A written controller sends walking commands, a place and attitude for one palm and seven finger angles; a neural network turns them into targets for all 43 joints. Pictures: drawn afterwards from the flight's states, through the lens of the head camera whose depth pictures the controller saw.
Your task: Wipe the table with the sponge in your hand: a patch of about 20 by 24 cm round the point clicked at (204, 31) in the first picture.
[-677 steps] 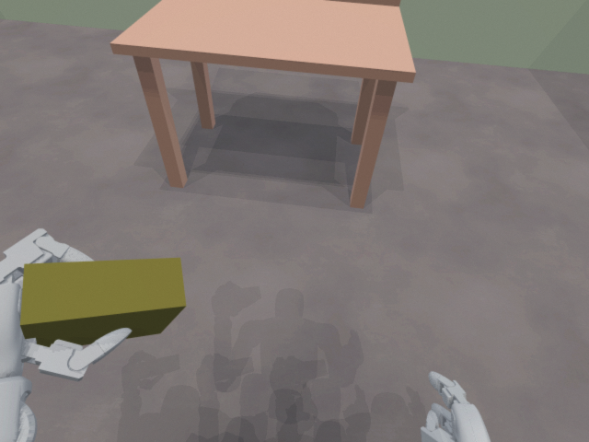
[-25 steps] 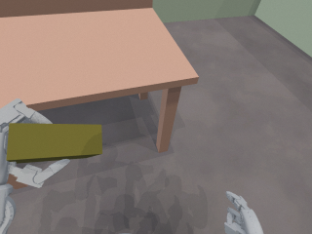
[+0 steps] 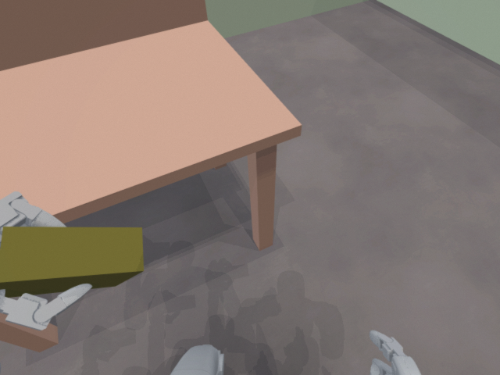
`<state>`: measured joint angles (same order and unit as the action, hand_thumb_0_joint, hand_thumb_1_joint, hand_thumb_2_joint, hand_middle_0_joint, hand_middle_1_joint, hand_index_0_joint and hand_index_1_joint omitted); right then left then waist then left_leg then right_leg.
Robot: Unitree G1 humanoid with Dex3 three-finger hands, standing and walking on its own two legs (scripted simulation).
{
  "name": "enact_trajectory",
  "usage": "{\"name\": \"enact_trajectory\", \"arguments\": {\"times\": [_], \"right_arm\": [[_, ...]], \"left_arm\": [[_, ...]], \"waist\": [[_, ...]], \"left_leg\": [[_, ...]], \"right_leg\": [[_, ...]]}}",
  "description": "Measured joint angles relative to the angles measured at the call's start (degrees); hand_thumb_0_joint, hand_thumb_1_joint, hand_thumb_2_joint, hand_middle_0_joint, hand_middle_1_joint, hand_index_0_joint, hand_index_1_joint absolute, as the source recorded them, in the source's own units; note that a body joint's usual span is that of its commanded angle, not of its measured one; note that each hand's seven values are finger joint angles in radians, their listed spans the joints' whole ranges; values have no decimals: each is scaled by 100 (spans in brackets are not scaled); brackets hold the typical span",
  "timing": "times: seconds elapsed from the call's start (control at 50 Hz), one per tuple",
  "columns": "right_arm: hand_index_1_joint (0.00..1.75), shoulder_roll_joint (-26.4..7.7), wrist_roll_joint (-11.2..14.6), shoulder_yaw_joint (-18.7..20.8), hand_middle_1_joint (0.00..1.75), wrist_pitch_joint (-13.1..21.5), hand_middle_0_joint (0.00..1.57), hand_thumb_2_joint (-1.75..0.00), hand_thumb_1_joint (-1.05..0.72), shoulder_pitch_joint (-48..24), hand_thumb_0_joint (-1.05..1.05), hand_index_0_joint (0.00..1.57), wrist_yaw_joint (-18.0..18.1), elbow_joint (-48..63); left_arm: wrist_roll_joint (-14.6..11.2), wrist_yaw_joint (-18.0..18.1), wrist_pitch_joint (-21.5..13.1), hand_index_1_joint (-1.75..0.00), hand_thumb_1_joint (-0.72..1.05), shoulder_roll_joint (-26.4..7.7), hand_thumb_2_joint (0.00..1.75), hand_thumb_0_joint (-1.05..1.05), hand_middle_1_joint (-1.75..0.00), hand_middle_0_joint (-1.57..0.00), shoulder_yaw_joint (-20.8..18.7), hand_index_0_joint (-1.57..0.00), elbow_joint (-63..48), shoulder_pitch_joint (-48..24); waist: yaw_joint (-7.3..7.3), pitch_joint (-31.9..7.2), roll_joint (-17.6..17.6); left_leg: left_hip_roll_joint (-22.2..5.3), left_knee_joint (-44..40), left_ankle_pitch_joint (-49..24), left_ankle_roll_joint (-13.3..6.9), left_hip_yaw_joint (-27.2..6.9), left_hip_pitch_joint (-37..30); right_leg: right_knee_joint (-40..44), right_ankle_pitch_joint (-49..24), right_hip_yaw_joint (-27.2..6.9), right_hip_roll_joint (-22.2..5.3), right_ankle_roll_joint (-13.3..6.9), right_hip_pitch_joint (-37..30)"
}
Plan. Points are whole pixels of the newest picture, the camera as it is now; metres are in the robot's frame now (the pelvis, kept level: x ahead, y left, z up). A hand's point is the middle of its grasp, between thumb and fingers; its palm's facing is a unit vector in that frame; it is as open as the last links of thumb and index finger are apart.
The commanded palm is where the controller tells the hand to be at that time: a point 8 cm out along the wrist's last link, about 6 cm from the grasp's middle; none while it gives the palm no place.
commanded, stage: shuffle to correct the standing spot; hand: left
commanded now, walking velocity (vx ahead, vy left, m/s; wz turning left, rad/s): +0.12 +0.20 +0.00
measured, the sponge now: (91, 261) +0.23 +0.20 +0.13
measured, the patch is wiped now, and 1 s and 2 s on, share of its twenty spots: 0.00 0.00 0.00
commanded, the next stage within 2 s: none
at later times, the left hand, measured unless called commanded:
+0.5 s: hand out of the picture +0.21 +0.32 +0.18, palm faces +0.46 -0.77 -0.44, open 9.6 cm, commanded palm +0.17 +0.36 +0.18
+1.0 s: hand out of the picture +0.22 +0.42 +0.18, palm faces +0.44 -0.75 -0.50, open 9.6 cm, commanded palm +0.17 +0.46 +0.18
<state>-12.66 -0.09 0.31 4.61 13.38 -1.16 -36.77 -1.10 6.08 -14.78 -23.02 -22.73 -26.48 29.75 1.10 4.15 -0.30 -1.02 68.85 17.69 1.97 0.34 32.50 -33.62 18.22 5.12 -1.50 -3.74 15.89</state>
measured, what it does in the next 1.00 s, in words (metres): steps to the left: left foot, then right foot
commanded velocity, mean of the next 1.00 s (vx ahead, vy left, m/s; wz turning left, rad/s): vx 0.14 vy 0.20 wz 0.00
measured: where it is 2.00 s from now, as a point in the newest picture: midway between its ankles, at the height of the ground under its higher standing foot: outside the picture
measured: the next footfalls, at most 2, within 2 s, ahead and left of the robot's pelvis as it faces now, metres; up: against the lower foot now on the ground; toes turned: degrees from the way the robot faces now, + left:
left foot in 0.20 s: +0.11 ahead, +0.20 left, +0.00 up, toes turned +6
right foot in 0.40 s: +0.07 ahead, +0.00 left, +0.00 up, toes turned -7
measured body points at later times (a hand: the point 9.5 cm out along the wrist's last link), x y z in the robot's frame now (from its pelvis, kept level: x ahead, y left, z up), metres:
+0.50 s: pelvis +0.01 +0.08 -0.01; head +0.02 +0.06 +0.44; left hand +0.18 +0.36 +0.21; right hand +0.20 -0.12 -0.10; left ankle +0.04 +0.20 -0.68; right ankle +0.03 +0.00 -0.73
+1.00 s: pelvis +0.01 +0.18 -0.02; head +0.02 +0.16 +0.43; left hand +0.19 +0.46 +0.21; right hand +0.18 -0.04 -0.11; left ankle +0.06 +0.30 -0.73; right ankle +0.03 +0.11 -0.74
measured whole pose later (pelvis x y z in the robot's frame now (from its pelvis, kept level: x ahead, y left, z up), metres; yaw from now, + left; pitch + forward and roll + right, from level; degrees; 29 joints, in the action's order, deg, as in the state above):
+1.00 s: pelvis +0.01 +0.18 -0.02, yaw +1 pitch -1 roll +1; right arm -10.5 0.3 -0.1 7.4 13.1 0.9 -34.8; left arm -0.9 8.6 -12.1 -24.0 -23.1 -29.1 26.8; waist 0.4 1.9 -0.8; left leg -1.7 41.3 19.4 -0.4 5.4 22.2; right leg -39.1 20.1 9.7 -2.2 -2.3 18.2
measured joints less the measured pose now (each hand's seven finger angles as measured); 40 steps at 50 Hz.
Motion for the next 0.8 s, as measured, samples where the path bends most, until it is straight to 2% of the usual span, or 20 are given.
{"name": "enact_trajectory", "arguments": {"times": [0.04, 0.1, 0.2, 0.24, 0.28, 0.32, 0.36, 0.4, 0.42, 0.44, 0.48, 0.52, 0.56, 0.6, 0.66, 0.74, 0.76, 0.8], "right_arm": [[30, -57, 0, 62, 30, 30, 20, -90, -90, 1, 2, 20, 42, 59], [30, -165, -6, 148, 30, 154, 20, -90, -90, -20, 2, 20, 106, 124], [30, -319, -19, 275, 30, 318, 19, -90, -90, -99, 2, 20, 182, 268], [30, -193, -6, 319, 30, 333, 19, -90, -90, -253, 2, 20, 208, 319], [30, 33, -1, 270, 30, 337, 19, -90, -90, -395, 2, 20, 202, 367], [30, 196, -18, 157, 30, 365, 19, -90, -90, -456, 2, 20, 197, 452], [30, 292, 1, 44, 30, 401, 19, -90, -90, -448, 2, 20, 168, 521], [30, 323, 20, -70, 30, 402, 19, -90, -90, -394, 1, 20, 149, 576], [30, 294, 18, -101, 30, 387, 20, -90, -90, -365, 1, 20, 141, 579], [30, 263, 7, -109, 30, 337, 20, -90, -90, -342, 1, 20, 129, 531], [30, 207, -27, -125, 30, 209, 20, -90, -90, -286, 1, 20, 83, 326], [30, 152, -31, -151, 30, 105, 20, -90, -90, -212, 1, 20, 38, 115], [30, 103, -33, -168, 30, 34, 20, -90, -90, -121, 2, 20, 50, 5], [30, 69, -22, -152, 30, -4, 20, -90, -90, -40, 2, 20, 92, -31], [30, -5, -31, -69, 30, 28, 20, -90, -90, 55, 2, 20, 158, -2], [30, -168, -32, 113, 30, 135, 20, -90, -90, 117, 2, 20, 236, 135], [30, -194, -23, 175, 30, 174, 20, -90, -90, 110, 2, 20, 259, 182], [30, -28, 3, 243, 30, 209, 20, -90, -90, -30, 2, 20, 297, 168]], "left_arm": [[21, 42, -4, -134, -46, -68, 101, -1, -134, -80, -90, -80, 169, 79], [39, 133, 95, -134, -46, -33, 101, -1, -134, -80, -76, -80, 279, -27], [59, 218, 257, -134, -46, 201, 101, -1, -134, -80, 231, -80, -131, -262], [45, 215, 213, -134, -46, 90, 101, -1, -134, -80, 244, -80, -292, -408], [53, 205, 154, -134, -46, -58, 101, -1, -134, -80, 202, -80, -249, -567], [61, 203, 190, -134, -46, -132, 101, -1, -134, -80, 127, -80, -189, -601], [37, 215, 249, -134, -46, -134, 101, -1, -134, -80, 62, -80, -160, -573], [7, 239, 314, -134, -46, -121, 101, -1, -134, -80, 10, -80, -198, -494], [12, 240, 327, -134, -46, -75, 101, -1, -134, -80, 23, -80, -209, -477], [23, 232, 335, -134, -46, -15, 101, -1, -134, -80, 66, -80, -210, -463], [6, 193, 347, -134, -46, 96, 101, -1, -134, -80, 172, -80, -177, -461], [-13, 165, 343, -134, -46, 234, 101, -1, -134, -80, 232, -80, -72, -444], [-4, 173, 308, -134, -46, 317, 101, -1, -134, -80, 252, -80, 102, -410], [14, 185, 306, -134, -46, 327, 101, -1, -134, -80, 261, -80, 278, -427], [51, 219, 385, -134, -46, 341, 101, -1, -134, -80, 323, -80, 316, -476], [57, 253, 460, -134, -46, 317, 101, -1, -134, -80, 425, -80, -174, -408], [56, 246, 434, -134, -46, 251, 101, -1, -134, -80, 411, -80, -335, -418], [72, 254, 338, -134, -46, 4, 101, -1, -134, -80, 261, -80, -471, -532]], "waist": [[-26, 35, 65], [-115, 153, 152], [-194, 154, 145], [-158, 130, 295], [-168, 116, 483], [-132, 45, 467], [-118, -40, 357], [-154, -130, 246], [-165, -148, 115], [-176, -163, -3], [-251, -204, -50], [-347, -239, 7], [-351, -254, 60], [-330, -211, 146], [-283, -78, 256], [-208, 32, 269], [-167, 38, 245], [-153, 163, 442]], "left_leg": [[-141, -630, -138, -17, 27, -36], [-264, -2032, -277, -93, 183, -424], [-141, -3872, -890, -233, 530, -1441], [-29, -3796, -552, -211, 561, -1475], [61, -3598, -467, -193, 623, -1427], [55, -3550, -489, -202, 605, -1399], [37, -3518, -485, -227, 574, -1365], [41, -3381, -416, -228, 578, -1284], [6, -3210, -322, -239, 540, -1207], [0, -2869, 45, -229, 465, -1080], [127, -1672, 454, -126, 287, -679], [168, -742, 353, -39, 206, -367], [51, -437, 134, -6, 164, -188], [-121, -846, 9, -32, 162, -227], [-326, -2122, -131, -108, 243, -626], [-310, -3659, -331, -188, 399, -1487], [-288, -3788, -574, -200, 378, -1547], [-181, -3461, -500, -125, 487, -1461]], "right_leg": [[196, -101, -60, -94, 54, -73], [251, -112, -132, -246, 165, -160], [-264, 238, -163, -395, 429, -145], [-974, 570, -301, -476, 491, 130], [-1825, 1132, -443, -414, 468, 450], [-2143, 1311, -239, -321, 468, 623], [-1817, 1153, -1, -225, 473, 583], [-963, 740, 185, -152, 480, 325], [-712, 372, 260, -101, 298, 238], [-690, 243, 319, -77, 139, 216], [-625, 212, 345, -138, 17, 161], [-377, 117, 283, -216, 52, 50], [-77, -50, 261, -289, 133, -62], [119, -175, 239, -386, 207, -130], [193, -236, 206, -527, 334, -164], [-201, -56, 106, -645, 568, -24], [-441, 62, 86, -667, 615, 85], [-1255, 762, -184, -656, 574, 378]]}}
